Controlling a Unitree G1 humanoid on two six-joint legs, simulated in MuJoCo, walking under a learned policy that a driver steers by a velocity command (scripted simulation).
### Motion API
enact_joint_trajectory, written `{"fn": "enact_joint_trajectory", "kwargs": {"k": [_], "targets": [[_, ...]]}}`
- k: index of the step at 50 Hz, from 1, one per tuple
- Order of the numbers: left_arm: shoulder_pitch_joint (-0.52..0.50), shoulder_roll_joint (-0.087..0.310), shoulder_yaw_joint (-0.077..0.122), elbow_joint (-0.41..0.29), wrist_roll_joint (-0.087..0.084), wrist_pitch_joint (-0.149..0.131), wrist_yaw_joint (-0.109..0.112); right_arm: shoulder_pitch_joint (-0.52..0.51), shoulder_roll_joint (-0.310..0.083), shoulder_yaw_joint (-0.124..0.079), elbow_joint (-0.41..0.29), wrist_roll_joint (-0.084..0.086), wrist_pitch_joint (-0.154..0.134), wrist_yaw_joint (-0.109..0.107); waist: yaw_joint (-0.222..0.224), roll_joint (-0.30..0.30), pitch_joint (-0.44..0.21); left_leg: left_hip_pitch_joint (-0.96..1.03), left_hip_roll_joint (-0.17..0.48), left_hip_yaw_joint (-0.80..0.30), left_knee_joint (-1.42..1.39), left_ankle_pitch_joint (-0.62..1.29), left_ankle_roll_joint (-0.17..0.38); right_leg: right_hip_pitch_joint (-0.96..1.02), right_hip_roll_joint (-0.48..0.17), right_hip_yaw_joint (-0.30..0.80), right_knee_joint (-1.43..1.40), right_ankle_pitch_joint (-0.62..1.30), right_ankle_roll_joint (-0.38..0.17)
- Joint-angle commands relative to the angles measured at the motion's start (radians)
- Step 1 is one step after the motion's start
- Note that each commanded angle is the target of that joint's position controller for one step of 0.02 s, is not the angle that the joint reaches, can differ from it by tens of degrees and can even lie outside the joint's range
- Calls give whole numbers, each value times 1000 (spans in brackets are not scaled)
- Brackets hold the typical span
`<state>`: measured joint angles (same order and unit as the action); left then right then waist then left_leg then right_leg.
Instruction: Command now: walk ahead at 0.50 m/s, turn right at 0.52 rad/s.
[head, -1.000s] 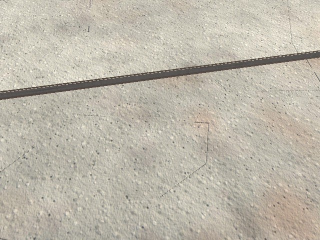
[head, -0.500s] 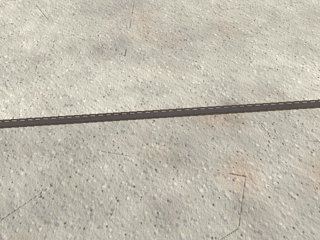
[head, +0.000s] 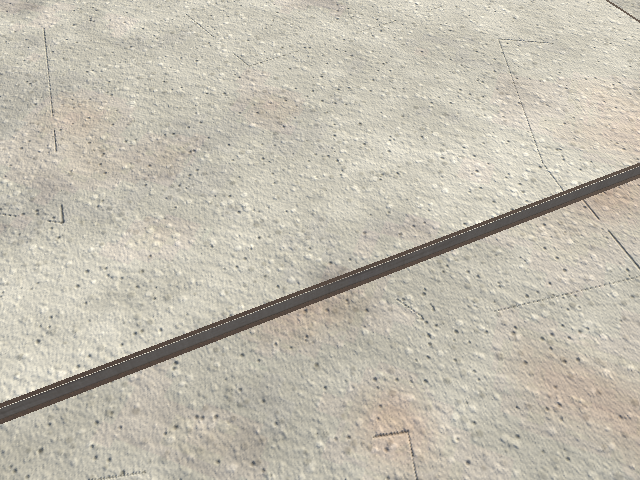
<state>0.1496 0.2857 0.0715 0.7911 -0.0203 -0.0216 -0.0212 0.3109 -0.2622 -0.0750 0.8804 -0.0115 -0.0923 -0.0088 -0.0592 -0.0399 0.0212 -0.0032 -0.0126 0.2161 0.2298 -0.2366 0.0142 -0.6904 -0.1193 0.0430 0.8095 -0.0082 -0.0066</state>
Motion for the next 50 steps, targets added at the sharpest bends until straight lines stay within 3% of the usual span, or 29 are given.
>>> {"fn": "enact_joint_trajectory", "kwargs": {"k": [1,3,5,7,8,9,10,11,12,13,14,17,20,23,27,31,32,33,34,35,36,38,39,42,45,47,48,49,50], "targets": [[-104,23,-5,-95,2,-10,-20,-35,-174,-41,-54,13,-2,-10,-5,77,68,-20,295,-60,-101,278,142,5,-2,-38,-103,34,-17],[-137,34,-3,-122,1,-8,-29,-18,-188,-48,-40,25,12,-9,-7,84,79,52,316,-41,-63,326,129,-5,8,-61,-143,-29,-40],[-123,56,8,-138,2,-5,-36,-31,-212,-55,-39,35,27,-11,21,105,55,95,324,-14,28,561,109,59,50,-107,-161,-127,-74],[28,107,40,-113,-2,0,-34,-61,-234,-61,-46,45,43,-13,118,123,-44,85,300,22,273,865,79,279,135,-170,-183,-195,-122],[198,168,76,-66,-6,2,-22,-66,-217,-52,-51,45,47,-15,202,93,-133,-19,253,46,504,825,42,534,184,-165,-244,-139,-161],[315,274,107,-40,-10,12,1,-39,-141,-25,-76,3,38,-14,213,-97,-208,-308,187,48,844,307,-13,813,1,135,-266,-94,-230],[245,333,105,-77,-9,-4,-4,11,-47,8,-132,-3,3,-3,104,-262,-337,-682,-30,-146,1144,-362,-61,1062,-199,731,-456,-343,-431],[240,242,76,-98,1,-20,-15,-111,-144,-9,-143,37,-32,8,177,-98,-329,-781,11,-303,1192,-336,-39,1041,-219,741,-544,-277,-392],[199,199,63,-100,12,-35,-16,-166,-156,-12,-164,59,-48,11,160,-64,-209,-811,47,-292,1157,-263,-17,935,-192,579,-518,-95,-356],[130,170,53,-110,10,-41,-15,-155,-147,-11,-148,39,-49,1,106,28,-131,-754,92,-292,1074,-194,-17,781,-143,435,-491,120,-317],[71,134,45,-124,9,-39,-8,-143,-165,-22,-134,11,-40,-8,72,31,-103,-682,123,-290,997,-162,-26,664,-109,330,-483,264,-291],[36,132,39,-140,26,-36,9,-87,-136,-21,-116,3,8,-8,24,18,-106,-553,121,-263,904,-102,-57,504,-69,202,-504,513,-281],[59,147,40,-121,19,-30,29,-129,-99,-7,-130,-2,25,-12,34,-7,-110,-553,96,-244,726,34,-79,487,-28,114,-501,582,-253],[69,135,33,-105,14,-13,42,-202,-86,4,-142,5,23,0,72,-40,-123,-500,74,-238,517,221,-77,508,5,71,-490,499,-204],[76,101,11,-64,33,-10,40,-228,-99,6,-132,8,14,23,96,-47,-110,-450,70,-247,382,282,-50,569,-42,90,-469,389,-193],[59,115,12,-32,26,-10,41,-176,-144,-10,-122,-1,7,33,52,-30,-98,-343,39,-227,240,298,32,597,-30,87,-324,333,-142],[108,118,15,-29,36,-11,44,-171,-193,-21,-129,-1,11,26,76,35,-123,-251,88,-299,255,529,71,565,28,57,-246,209,-105],[175,104,11,-35,51,-16,45,-161,-237,-34,-133,5,22,22,123,143,-185,-104,164,-433,274,522,165,443,120,0,-124,-32,-61],[141,89,5,-46,47,-19,48,-62,-225,-42,-111,24,39,19,61,239,-216,8,255,-640,185,214,284,258,207,-66,44,-335,-18],[47,101,4,-82,26,-19,40,41,-197,-34,-89,29,44,19,-8,282,-191,61,325,-862,49,-121,339,88,222,-21,203,-651,-8],[25,103,7,-91,2,-20,30,40,-180,-24,-85,25,37,19,-1,223,-146,30,336,-916,2,-381,313,12,167,50,298,-626,-16],[-22,108,12,-104,5,-30,20,-54,-180,-25,-119,19,28,10,33,161,-57,-138,288,-824,-34,-391,250,25,111,59,235,-520,-25],[-27,112,16,-101,18,-37,22,-95,-174,-23,-136,18,31,4,50,149,-63,-200,253,-758,-39,-330,218,92,97,45,160,-483,-23],[-6,60,5,-83,26,-54,23,-150,-192,-34,-165,25,55,-14,75,196,-91,-340,141,-592,-41,-193,185,314,144,-22,-66,-387,8],[7,57,4,-75,11,-62,22,-128,-202,-44,-177,38,70,-22,74,198,-113,-371,124,-586,-9,-211,188,421,169,-37,-232,-251,29],[18,61,8,-71,9,-62,28,-124,-180,-39,-186,32,85,-24,90,173,-94,-404,86,-585,57,-204,157,495,174,-42,-356,-172,28],[47,79,15,-69,11,-60,35,-118,-156,-33,-192,29,89,-23,104,157,-99,-436,61,-578,114,-207,126,555,141,-31,-395,-169,18],[118,127,27,-64,22,-57,47,-130,-107,-20,-207,25,89,-22,131,105,-119,-532,17,-536,254,-239,74,662,14,73,-439,-210,-22],[157,210,43,-64,52,-46,56,-126,-27,0,-236,28,84,-21,120,-125,-124,-701,-101,-358,534,-302,19,729,-202,344,-536,-307,-119]]}}
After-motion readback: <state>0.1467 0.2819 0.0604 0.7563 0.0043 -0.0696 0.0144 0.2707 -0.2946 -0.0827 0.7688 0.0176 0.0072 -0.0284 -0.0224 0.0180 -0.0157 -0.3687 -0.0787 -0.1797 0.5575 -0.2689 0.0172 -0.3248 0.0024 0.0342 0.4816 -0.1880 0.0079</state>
